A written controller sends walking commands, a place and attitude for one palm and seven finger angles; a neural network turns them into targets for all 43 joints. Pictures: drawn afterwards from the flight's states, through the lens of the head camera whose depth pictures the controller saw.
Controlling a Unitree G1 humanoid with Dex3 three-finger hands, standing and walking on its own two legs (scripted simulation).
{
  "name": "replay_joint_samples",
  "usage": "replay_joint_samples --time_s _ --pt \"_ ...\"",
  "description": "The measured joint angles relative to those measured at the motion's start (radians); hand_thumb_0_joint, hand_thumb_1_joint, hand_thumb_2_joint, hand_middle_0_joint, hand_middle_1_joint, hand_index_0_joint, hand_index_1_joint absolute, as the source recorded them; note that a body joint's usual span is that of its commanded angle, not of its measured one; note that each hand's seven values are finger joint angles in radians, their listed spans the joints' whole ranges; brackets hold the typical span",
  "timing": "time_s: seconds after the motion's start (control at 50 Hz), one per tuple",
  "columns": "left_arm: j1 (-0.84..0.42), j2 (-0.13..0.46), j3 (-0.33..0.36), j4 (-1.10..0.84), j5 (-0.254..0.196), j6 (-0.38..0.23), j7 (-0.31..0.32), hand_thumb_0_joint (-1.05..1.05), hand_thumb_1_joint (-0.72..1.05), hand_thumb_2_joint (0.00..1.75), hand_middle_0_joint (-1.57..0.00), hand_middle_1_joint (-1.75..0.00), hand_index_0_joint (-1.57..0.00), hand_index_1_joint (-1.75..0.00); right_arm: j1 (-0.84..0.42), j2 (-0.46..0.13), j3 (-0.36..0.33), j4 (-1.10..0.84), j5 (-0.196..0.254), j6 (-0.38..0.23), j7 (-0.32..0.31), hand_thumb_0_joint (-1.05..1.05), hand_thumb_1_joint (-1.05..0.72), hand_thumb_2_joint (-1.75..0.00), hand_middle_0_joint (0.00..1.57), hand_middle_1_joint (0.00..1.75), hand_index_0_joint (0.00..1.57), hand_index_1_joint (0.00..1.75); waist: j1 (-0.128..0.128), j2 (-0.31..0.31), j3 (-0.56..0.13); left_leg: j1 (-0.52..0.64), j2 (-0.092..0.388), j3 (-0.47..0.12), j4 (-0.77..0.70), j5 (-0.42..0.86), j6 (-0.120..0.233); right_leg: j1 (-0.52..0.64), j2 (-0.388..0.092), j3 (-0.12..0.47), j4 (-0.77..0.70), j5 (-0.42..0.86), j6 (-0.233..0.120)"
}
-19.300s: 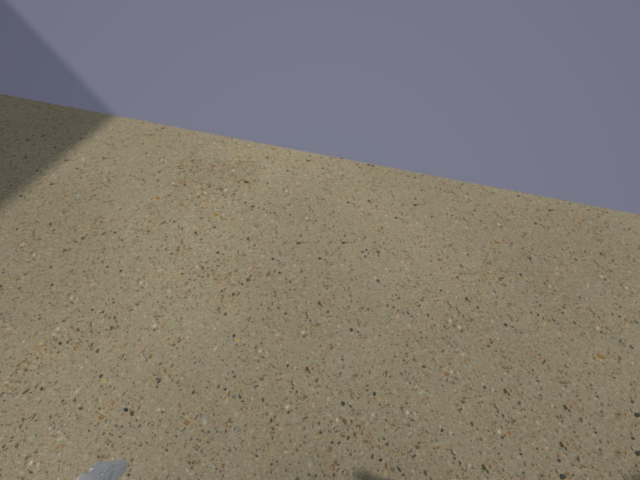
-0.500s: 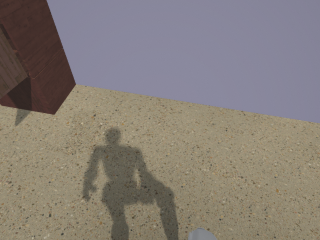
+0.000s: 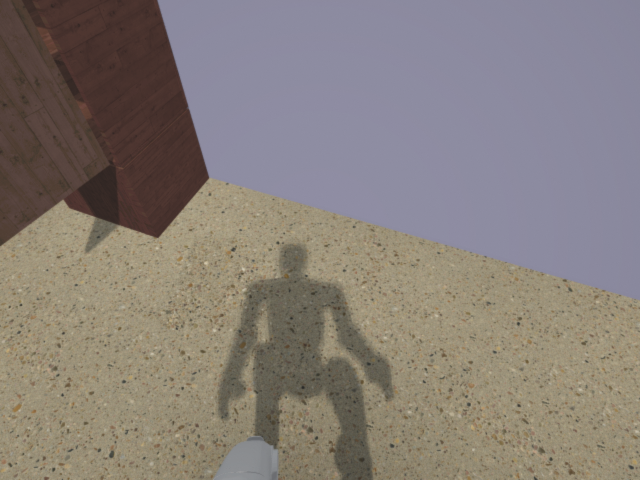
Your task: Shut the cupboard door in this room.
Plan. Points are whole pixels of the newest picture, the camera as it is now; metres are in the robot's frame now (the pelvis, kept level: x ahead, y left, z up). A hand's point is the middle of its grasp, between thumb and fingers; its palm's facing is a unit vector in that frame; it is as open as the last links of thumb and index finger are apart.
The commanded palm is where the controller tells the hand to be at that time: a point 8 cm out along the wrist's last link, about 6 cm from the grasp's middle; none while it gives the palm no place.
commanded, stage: walk to a spot facing it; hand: left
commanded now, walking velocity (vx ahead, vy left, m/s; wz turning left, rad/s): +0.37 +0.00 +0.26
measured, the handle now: out of the picture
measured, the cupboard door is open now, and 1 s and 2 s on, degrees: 84 84 84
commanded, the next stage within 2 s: turn to face it in 0.98 s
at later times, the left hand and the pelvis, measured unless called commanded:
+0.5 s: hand (180, 380) +0.28 +0.25 -0.16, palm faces +0.10 -0.98 -0.18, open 7.3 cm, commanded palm none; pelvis +0.21 +0.06 +0.00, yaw +4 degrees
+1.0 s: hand (234, 308) +0.42 +0.19 -0.16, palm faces +0.19 -0.95 -0.24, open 7.2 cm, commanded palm none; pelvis +0.43 +0.00 +0.00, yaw +9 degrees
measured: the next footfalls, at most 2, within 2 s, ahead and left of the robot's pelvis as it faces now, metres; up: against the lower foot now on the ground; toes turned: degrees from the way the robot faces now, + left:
left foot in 0.18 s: +0.21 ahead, +0.15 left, +0.00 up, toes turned +11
right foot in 0.70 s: +0.46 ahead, -0.09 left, +0.00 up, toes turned -6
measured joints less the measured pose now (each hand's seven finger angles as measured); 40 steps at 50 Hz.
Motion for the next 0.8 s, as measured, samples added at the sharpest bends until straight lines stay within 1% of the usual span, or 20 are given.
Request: replay_joint_samples --time_s 0.04,0.1,0.14,0.16,0.18,0.2,0.24,0.26,0.3,0.38,0.44,0.52,0.6,0.66,0.68,0.7,0.72,0.76,0.78,0.8 --pt "0.025 0.003 -0.003 0.02 0.0 0.001 0.0 0.0 0.93 0.9 -0.2 -0.3 -0.2 -0.3 -0.028 0.006 0.006 -0.008 0.001 -0.002 0.006 0.0 -0.91 -0.89 0.2 0.3 0.2 0.3 0.014 -0.007 0.006 0.016 0.006 0.022 -0.125 0.012 0.002 0.041 -0.002 -0.018 -0.017 -0.018 0.013" --pt "0.057 0.005 -0.005 0.044 0.0 0.005 -0.001 0.0 0.92 0.9 -0.2 -0.3 -0.2 -0.3 -0.066 0.015 0.016 -0.016 0.001 -0.007 0.013 0.0 -0.91 -0.9 0.2 0.3 0.2 0.3 0.042 -0.016 0.02 0.066 -0.002 0.048 -0.273 -0.001 0.018 0.096 -0.011 -0.041 -0.016 -0.062 0.04" --pt "0.081 0.007 -0.005 0.058 -0.001 0.01 -0.003 0.0 0.92 0.9 -0.2 -0.3 -0.2 -0.3 -0.085 0.023 0.023 -0.024 -0.001 -0.016 0.013 0.0 -0.91 -0.9 0.2 0.3 0.2 0.3 0.059 -0.028 0.026 0.119 -0.02 0.069 -0.348 -0.026 0.035 0.119 -0.032 -0.046 0.02 -0.11 0.065" --pt "0.097 0.006 -0.006 0.066 -0.003 0.013 -0.004 0.0 0.91 0.9 -0.2 -0.3 -0.2 -0.3 -0.09 0.026 0.027 -0.03 -0.003 -0.026 0.013 0.0 -0.91 -0.9 0.2 0.3 0.2 0.3 0.062 -0.035 0.026 0.159 -0.034 0.08 -0.398 -0.024 0.044 0.115 -0.051 -0.044 0.072 -0.146 0.074" --pt "0.109 0.003 -0.006 0.074 -0.007 0.02 -0.007 0.0 0.91 0.9 -0.2 -0.3 -0.2 -0.3 -0.094 0.026 0.029 -0.038 -0.007 -0.04 0.01 0.0 -0.91 -0.89 0.2 0.3 0.2 0.3 0.058 -0.034 0.025 0.18 -0.042 0.081 -0.417 0.014 0.06 0.085 -0.073 -0.035 0.174 -0.182 0.071" --pt "0.102 0.004 -0.006 0.082 -0.012 0.032 -0.011 0.0 0.91 0.9 -0.2 -0.3 -0.2 -0.3 -0.099 0.032 0.028 -0.042 -0.007 -0.054 0.003 0.0 -0.91 -0.89 0.2 0.3 0.2 0.3 0.051 -0.042 0.034 0.176 -0.055 0.084 -0.377 0.002 0.073 0.031 -0.088 0.013 0.326 -0.215 0.059" --pt "0.076 0.007 -0.008 0.084 -0.016 0.052 -0.013 0.01 0.91 0.9 -0.2 -0.3 -0.2 -0.3 -0.092 0.043 0.033 -0.042 0.0 -0.067 -0.011 0.0 -0.91 -0.89 0.2 0.3 0.2 0.3 0.052 -0.046 0.043 0.2 -0.066 0.091 -0.345 -0.058 0.085 -0.105 -0.072 0.121 0.622 -0.237 0.037" --pt "0.059 0.008 -0.006 0.082 -0.016 0.056 -0.013 0.01 0.91 0.9 -0.2 -0.3 -0.2 -0.3 -0.082 0.049 0.035 -0.038 0.002 -0.068 -0.017 0.0 -0.91 -0.89 0.2 0.3 0.2 0.3 0.051 -0.044 0.043 0.225 -0.07 0.093 -0.361 -0.073 0.086 -0.168 -0.063 0.149 0.721 -0.214 0.031" --pt "0.016 0.011 -0.001 0.067 -0.011 0.057 -0.017 0.01 0.91 0.9 -0.2 -0.3 -0.2 -0.3 -0.051 0.059 0.038 -0.024 0.002 -0.071 -0.026 0.0 -0.91 -0.89 0.2 0.3 0.2 0.3 0.043 -0.042 0.039 0.285 -0.081 0.094 -0.425 -0.067 0.077 -0.273 -0.06 0.172 0.802 -0.154 0.026" --pt "-0.059 0.015 0.01 0.011 -0.002 0.057 -0.02 0.01 0.91 0.9 -0.19 -0.3 -0.2 -0.3 0.023 0.048 0.015 0.003 0.011 -0.078 -0.047 -0.02 -0.95 -0.89 0.21 0.3 0.21 0.3 0.027 -0.046 0.01 0.392 -0.112 0.095 -0.561 -0.044 0.085 -0.419 -0.074 0.194 0.756 -0.031 0.034" --pt "-0.109 0.018 0.017 -0.025 -0.001 0.063 -0.024 0.01 0.91 0.9 -0.19 -0.3 -0.2 -0.3 0.079 0.038 0.015 0.032 0.009 -0.074 -0.046 -0.02 -0.95 -0.89 0.21 0.3 0.21 0.3 0.018 -0.052 -0.01 0.459 -0.129 0.096 -0.635 -0.042 0.082 -0.485 -0.082 0.2 0.697 0.054 0.045" --pt "-0.167 0.022 0.021 -0.054 -0.003 0.072 -0.031 0.0 0.91 0.9 -0.19 -0.3 -0.2 -0.3 0.145 0.042 0.017 0.065 0.008 -0.072 -0.047 -0.01 -0.93 -0.89 0.2 0.3 0.2 0.3 -0.001 -0.052 -0.017 0.535 -0.136 0.093 -0.696 -0.06 0.067 -0.502 -0.081 0.2 0.559 0.112 0.054" --pt "-0.211 0.023 0.019 -0.069 -0.005 0.074 -0.036 0.0 0.91 0.9 -0.19 -0.3 -0.2 -0.3 0.194 0.053 0.021 0.089 0.001 -0.07 -0.047 0.0 -0.92 -0.89 0.2 0.3 0.2 0.3 -0.029 -0.042 -0.008 0.594 -0.124 0.098 -0.706 -0.11 0.038 -0.456 -0.064 0.188 0.38 0.113 0.04" --pt "-0.234 0.021 0.016 -0.078 -0.006 0.066 -0.039 0.0 0.91 0.9 -0.19 -0.3 -0.2 -0.3 0.226 0.06 0.023 0.106 -0.004 -0.065 -0.046 0.0 -0.92 -0.89 0.2 0.3 0.2 0.3 -0.051 -0.025 0.002 0.622 -0.099 0.099 -0.667 -0.177 0.007 -0.387 -0.036 0.168 0.258 0.088 0.016" --pt "-0.237 0.02 0.014 -0.082 -0.005 0.057 -0.041 0.0 0.91 0.9 -0.19 -0.3 -0.2 -0.3 0.238 0.062 0.024 0.114 -0.003 -0.062 -0.045 0.0 -0.91 -0.89 0.2 0.3 0.2 0.3 -0.054 -0.018 0.005 0.622 -0.085 0.097 -0.627 -0.212 -0.005 -0.349 -0.022 0.156 0.208 0.093 0.007" --pt "-0.241 0.018 0.012 -0.084 -0.003 0.04 -0.041 0.0 0.91 0.9 -0.19 -0.3 -0.2 -0.3 0.247 0.063 0.025 0.124 0.0 -0.058 -0.043 0.0 -0.91 -0.89 0.2 0.3 0.2 0.3 -0.051 -0.007 0.011 0.6 -0.065 0.09 -0.543 -0.255 -0.008 -0.322 -0.008 0.144 0.185 0.124 -0.011" --pt "-0.246 0.012 0.011 -0.085 -0.002 0.023 -0.038 0.0 0.91 0.9 -0.19 -0.3 -0.2 -0.3 0.241 0.064 0.026 0.134 0.005 -0.05 -0.04 0.0 -0.91 -0.89 0.2 0.3 0.2 0.3 -0.048 0.005 0.023 0.547 -0.047 0.068 -0.394 -0.283 0.003 -0.321 0.002 0.132 0.217 0.112 -0.03" --pt "-0.237 0.002 0.006 -0.083 -0.008 0.002 -0.032 0.0 0.91 0.9 -0.19 -0.3 -0.2 -0.3 0.222 0.064 0.027 0.142 0.013 -0.033 -0.036 0.0 -0.91 -0.89 0.2 0.3 0.2 0.3 -0.044 0.01 0.036 0.408 -0.055 0.002 -0.058 -0.294 0.024 -0.296 0.007 0.114 0.25 0.054 -0.053" --pt "-0.225 -0.004 0.004 -0.078 -0.01 0.0 -0.029 0.0 0.91 0.9 -0.2 -0.3 -0.2 -0.3 0.209 0.063 0.025 0.142 0.013 -0.028 -0.035 0.0 -0.91 -0.89 0.2 0.3 0.2 0.3 -0.039 0.011 0.037 0.343 -0.057 -0.013 0.066 -0.266 0.03 -0.271 0.009 0.107 0.238 0.037 -0.058" --pt "-0.21 -0.011 0.001 -0.07 -0.012 -0.001 -0.025 0.0 0.91 0.9 -0.2 -0.3 -0.2 -0.3 0.194 0.059 0.022 0.138 0.011 -0.024 -0.033 0.0 -0.91 -0.89 0.2 0.3 0.2 0.3 -0.034 0.013 0.035 0.284 -0.053 -0.019 0.146 -0.223 0.033 -0.243 0.012 0.1 0.213 0.032 -0.055"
